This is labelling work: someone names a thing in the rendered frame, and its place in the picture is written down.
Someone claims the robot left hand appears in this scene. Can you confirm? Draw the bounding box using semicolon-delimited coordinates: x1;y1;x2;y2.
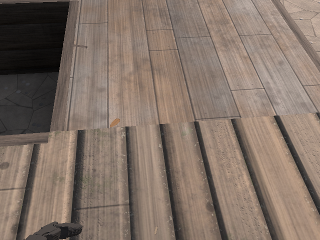
23;221;83;240

